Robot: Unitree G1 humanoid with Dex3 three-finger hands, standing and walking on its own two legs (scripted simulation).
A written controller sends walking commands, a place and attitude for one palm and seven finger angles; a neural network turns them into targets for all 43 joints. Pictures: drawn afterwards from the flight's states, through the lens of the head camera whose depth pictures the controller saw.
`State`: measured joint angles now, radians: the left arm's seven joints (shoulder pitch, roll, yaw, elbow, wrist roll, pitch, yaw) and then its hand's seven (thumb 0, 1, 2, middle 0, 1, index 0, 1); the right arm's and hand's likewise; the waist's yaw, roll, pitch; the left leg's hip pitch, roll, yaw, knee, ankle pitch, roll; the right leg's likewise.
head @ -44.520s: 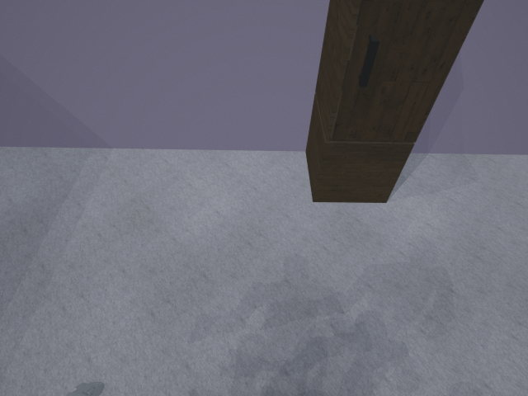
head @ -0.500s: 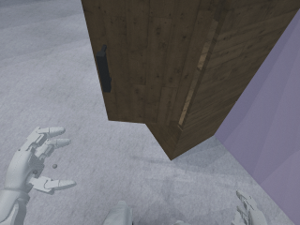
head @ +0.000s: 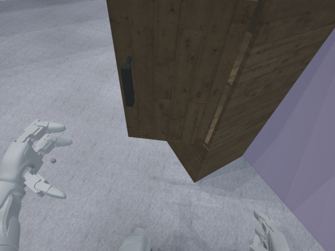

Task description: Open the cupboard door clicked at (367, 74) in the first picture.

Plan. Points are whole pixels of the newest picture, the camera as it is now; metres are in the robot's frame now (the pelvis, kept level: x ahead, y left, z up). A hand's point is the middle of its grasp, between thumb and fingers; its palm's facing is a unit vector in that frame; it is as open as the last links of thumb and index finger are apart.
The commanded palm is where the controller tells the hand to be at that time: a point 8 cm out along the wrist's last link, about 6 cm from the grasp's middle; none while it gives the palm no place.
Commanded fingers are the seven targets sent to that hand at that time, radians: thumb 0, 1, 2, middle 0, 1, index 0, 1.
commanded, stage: raise the hand with hooked fingers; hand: left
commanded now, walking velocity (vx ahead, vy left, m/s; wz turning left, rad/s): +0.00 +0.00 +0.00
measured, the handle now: (129, 82) +0.57 +0.16 +0.05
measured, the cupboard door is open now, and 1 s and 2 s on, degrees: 55 55 55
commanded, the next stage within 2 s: move the hooked fingers beside the handle in 0.52 s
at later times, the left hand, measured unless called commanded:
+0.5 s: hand (64, 156) +0.29 +0.25 +0.07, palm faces -0.03 -1.00 -0.04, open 14.0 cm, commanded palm +0.27 +0.30 +0.07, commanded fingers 0.00 -0.50 0.30 -0.30 -1.20 -0.30 -1.20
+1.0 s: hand (78, 136) +0.34 +0.24 +0.07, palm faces -0.05 -1.00 -0.01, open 14.0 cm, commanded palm +0.33 +0.29 +0.07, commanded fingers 0.00 -0.50 0.30 -0.30 -1.20 -0.30 -1.20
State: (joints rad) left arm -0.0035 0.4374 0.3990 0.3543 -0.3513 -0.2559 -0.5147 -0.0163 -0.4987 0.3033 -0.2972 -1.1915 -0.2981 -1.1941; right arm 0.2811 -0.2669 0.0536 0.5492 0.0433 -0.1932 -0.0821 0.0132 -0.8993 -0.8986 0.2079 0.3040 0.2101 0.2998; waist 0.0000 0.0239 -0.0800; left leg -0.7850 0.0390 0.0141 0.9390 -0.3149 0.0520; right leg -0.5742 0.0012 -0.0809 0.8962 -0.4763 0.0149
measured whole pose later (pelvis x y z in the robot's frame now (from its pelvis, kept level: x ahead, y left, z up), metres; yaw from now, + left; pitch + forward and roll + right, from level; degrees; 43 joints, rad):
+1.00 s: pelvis +0.00 -0.03 -0.01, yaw -1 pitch +11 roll -3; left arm -0.26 0.46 0.40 0.63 -0.33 -0.29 -0.54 -0.02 -0.50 0.30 -0.30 -1.20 -0.30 -1.20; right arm 0.30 -0.28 0.04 0.58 0.05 -0.14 -0.09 0.01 -0.90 -0.90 0.21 0.30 0.21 0.30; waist -0.02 0.03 -0.09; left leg -0.84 0.06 0.00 0.97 -0.33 0.02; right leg -0.64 0.03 -0.08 0.95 -0.51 -0.02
